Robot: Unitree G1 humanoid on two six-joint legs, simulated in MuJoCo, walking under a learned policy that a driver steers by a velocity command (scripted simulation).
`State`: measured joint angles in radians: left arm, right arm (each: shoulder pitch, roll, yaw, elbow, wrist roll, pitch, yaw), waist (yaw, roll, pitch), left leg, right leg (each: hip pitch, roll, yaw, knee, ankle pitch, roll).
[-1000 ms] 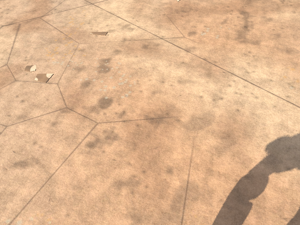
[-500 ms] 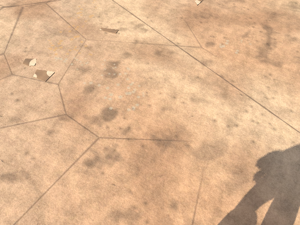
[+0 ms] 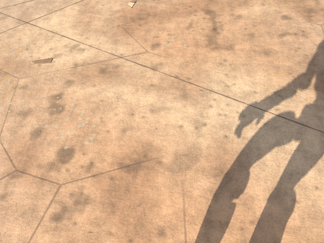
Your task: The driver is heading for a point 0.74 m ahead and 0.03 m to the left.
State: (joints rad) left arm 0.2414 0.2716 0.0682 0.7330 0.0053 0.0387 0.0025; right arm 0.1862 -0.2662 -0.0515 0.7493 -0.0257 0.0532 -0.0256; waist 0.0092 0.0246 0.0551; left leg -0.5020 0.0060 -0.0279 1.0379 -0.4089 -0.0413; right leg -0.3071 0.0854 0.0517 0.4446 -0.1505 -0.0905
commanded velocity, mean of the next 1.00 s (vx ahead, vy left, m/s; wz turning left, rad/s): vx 0.27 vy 0.00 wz -0.17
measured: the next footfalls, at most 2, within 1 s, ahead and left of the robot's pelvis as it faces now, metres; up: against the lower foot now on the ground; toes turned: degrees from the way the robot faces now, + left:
left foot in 0.28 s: +0.05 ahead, +0.12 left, +0.00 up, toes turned -15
right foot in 0.72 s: +0.13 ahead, -0.13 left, +0.00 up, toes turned -15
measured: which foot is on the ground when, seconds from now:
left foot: up 0.00-0.26, down 0.28-0.72, up 0.74-1.00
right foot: down 0.00-0.28, up 0.30-0.70, down 0.72-1.00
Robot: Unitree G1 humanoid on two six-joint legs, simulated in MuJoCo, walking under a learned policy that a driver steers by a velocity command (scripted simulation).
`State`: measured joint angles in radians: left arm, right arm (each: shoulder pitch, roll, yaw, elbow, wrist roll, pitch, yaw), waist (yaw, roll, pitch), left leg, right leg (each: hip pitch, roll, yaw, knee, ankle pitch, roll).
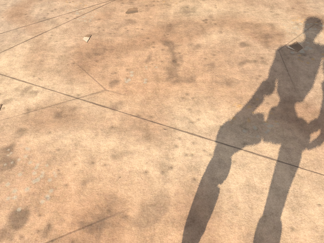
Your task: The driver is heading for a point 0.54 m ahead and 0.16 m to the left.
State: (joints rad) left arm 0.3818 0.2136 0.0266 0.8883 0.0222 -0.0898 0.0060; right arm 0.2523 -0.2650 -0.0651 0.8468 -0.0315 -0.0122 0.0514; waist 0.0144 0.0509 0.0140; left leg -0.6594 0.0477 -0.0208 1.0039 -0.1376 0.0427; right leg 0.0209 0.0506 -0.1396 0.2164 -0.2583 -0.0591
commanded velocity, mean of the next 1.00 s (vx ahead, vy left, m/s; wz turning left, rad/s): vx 0.39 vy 0.00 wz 0.43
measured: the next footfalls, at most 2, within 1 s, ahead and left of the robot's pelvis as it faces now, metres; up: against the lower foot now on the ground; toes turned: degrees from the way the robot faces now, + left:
left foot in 0.22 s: +0.28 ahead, +0.09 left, +0.00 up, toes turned +11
right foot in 0.74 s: +0.62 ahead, +0.04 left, +0.00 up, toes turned +25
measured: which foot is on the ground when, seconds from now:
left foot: up 0.00-0.20, down 0.22-0.74, up 0.76-1.00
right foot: down 0.00-0.22, up 0.24-0.72, down 0.74-1.00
